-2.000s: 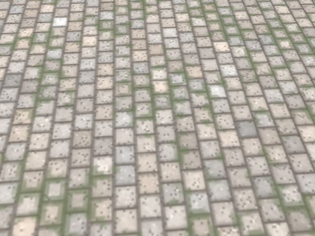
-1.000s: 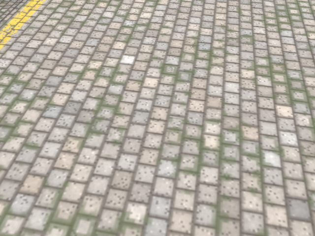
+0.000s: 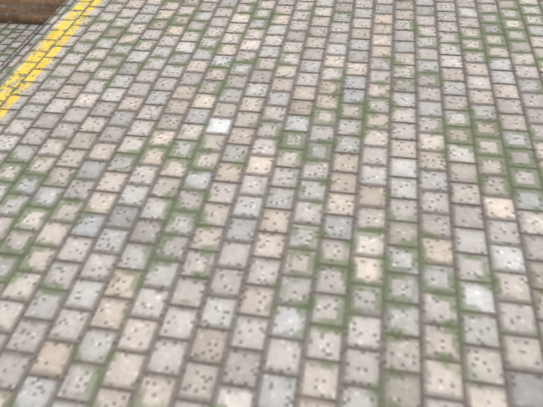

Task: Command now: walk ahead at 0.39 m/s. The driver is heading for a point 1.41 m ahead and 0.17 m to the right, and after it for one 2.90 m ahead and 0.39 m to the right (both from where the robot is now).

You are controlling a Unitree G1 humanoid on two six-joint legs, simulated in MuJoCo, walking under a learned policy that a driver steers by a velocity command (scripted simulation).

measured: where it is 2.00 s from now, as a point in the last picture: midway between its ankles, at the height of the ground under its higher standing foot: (294, 259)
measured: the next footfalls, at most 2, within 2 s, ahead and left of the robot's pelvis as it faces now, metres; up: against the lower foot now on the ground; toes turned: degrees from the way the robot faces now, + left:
left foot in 0.38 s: +0.38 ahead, +0.14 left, +0.00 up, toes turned +2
right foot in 0.92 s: +0.68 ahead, -0.10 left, +0.00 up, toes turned -3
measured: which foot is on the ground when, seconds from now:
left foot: up 0.00-0.36, down 0.38-0.94, up 0.96-1.00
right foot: down 0.00-0.38, up 0.40-0.90, down 0.92-1.00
